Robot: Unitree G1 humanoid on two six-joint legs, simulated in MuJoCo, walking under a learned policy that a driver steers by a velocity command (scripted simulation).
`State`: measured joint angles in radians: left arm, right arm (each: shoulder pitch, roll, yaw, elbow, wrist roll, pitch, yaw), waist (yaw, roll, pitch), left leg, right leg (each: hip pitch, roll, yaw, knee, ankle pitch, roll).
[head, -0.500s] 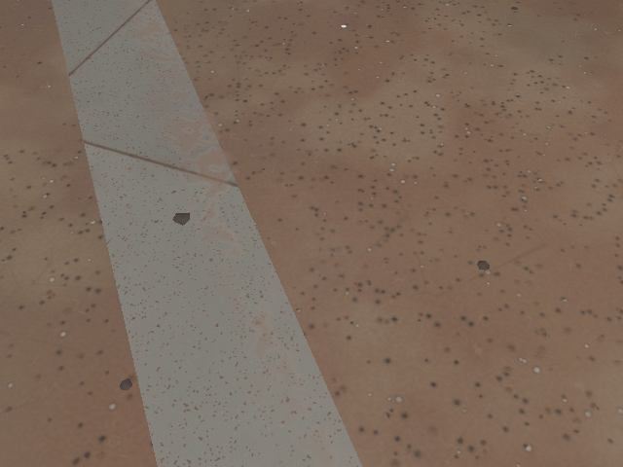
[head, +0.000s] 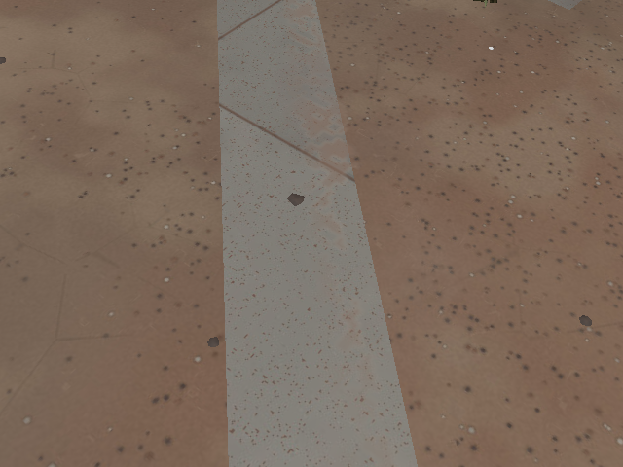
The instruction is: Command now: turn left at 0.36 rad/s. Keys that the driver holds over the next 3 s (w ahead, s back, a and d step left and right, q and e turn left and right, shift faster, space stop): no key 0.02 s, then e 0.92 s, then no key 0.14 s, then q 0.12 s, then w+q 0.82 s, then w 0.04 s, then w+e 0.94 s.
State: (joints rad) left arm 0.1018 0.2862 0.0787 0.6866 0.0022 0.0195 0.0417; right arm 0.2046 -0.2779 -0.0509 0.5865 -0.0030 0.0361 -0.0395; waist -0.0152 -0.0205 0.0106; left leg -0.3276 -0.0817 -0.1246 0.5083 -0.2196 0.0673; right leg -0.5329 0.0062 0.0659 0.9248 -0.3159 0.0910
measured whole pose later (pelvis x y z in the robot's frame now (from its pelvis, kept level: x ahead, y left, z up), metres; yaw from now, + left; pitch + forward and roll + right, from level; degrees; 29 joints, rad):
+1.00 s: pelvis -0.01 -0.08 +0.00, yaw -26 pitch +3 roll +3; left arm 0.19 0.29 0.05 0.61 0.00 0.03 0.03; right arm 0.11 -0.30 -0.08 0.65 -0.01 0.02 -0.05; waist 0.02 0.02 0.03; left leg -0.56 -0.01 -0.08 1.01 -0.33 -0.10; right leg -0.32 0.07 0.12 0.49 -0.21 -0.07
